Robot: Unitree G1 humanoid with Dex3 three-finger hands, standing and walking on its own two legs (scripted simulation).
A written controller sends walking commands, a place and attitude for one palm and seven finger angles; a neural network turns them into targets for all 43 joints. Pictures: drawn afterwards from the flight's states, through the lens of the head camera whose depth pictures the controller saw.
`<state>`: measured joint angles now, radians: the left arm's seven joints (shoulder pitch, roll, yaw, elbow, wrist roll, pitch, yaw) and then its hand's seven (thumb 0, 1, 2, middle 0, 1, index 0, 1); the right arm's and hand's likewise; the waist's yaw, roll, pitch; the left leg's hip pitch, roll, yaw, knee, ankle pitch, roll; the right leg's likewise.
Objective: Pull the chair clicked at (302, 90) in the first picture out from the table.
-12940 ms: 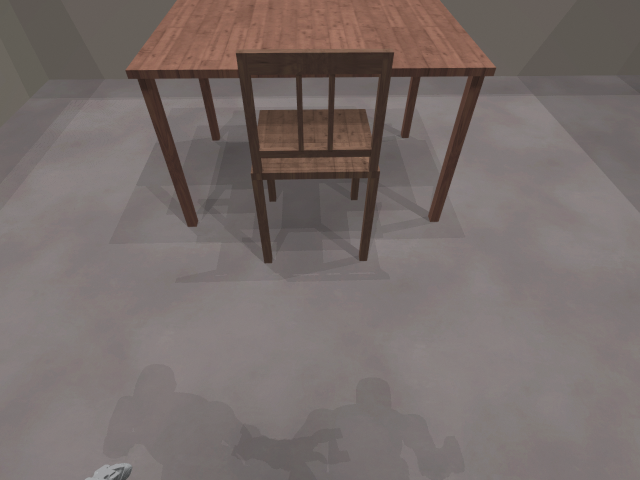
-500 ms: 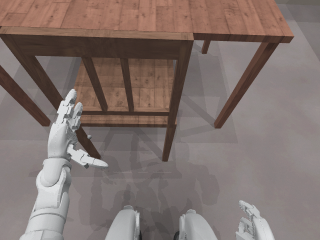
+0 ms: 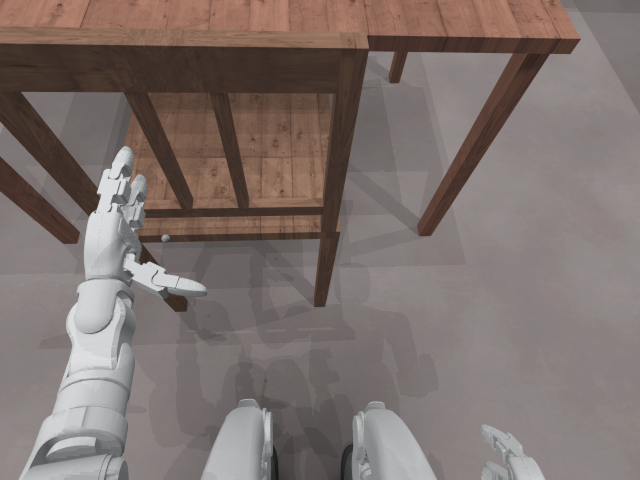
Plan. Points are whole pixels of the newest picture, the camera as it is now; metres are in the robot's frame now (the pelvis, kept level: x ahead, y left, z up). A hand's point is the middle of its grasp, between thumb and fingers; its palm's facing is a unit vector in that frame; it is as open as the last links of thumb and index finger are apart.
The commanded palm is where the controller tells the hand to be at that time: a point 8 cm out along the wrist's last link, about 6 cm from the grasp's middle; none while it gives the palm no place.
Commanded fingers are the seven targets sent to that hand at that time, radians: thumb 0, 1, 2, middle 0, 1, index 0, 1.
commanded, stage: aim the fingers beside a spindle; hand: left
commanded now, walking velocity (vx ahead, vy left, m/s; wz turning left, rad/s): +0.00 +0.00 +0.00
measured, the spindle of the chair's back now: (165, 156) +0.53 +0.21 +0.01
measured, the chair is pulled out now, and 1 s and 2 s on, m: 0.00 0.00 0.00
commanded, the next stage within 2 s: push the fingers through the gap in 1.66 s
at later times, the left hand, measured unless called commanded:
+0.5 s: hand (166, 242) +0.39 +0.19 +0.02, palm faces +0.02 -1.00 -0.03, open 16.9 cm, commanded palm +0.37 +0.24 +0.02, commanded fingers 0.00 -0.50 0.30 -0.06 -0.08 -0.06 -0.08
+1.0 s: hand (175, 241) +0.39 +0.17 +0.03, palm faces +0.04 -1.00 -0.05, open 16.9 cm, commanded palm +0.37 +0.23 +0.02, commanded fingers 0.00 -0.50 0.30 -0.06 -0.08 -0.06 -0.08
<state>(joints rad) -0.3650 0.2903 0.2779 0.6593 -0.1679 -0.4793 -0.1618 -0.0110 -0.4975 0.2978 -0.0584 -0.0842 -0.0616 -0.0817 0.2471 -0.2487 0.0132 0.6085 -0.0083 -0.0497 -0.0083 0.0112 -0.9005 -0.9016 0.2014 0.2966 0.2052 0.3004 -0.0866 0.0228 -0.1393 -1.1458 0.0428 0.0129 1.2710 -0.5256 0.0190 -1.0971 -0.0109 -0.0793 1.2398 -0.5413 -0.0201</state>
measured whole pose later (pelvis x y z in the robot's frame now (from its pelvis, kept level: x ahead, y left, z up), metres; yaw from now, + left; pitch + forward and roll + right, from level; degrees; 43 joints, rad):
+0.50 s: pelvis +0.00 +0.00 +0.00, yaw +0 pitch +23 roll -3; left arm -0.38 0.29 0.26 0.70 -0.18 -0.48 -0.20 -0.01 -0.50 0.30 -0.06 -0.08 -0.06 -0.08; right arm 0.24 -0.25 0.02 0.60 0.00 -0.04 0.00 0.01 -0.90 -0.90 0.20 0.30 0.20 0.30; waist -0.08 0.02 -0.15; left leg -1.15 0.04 0.01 1.27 -0.52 0.02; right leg -1.10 -0.01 -0.08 1.24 -0.54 -0.02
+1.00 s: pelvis +0.00 +0.01 +0.00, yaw +0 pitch +23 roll -2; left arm -0.33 0.25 0.22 0.59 -0.14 -0.51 -0.11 -0.01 -0.50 0.30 -0.06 -0.08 -0.06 -0.08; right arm 0.23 -0.25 0.01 0.60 -0.01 -0.03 0.00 0.01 -0.90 -0.90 0.20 0.30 0.20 0.30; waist -0.08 0.03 -0.14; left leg -1.15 0.04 0.02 1.28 -0.53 0.03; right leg -1.10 -0.01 -0.07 1.24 -0.54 -0.01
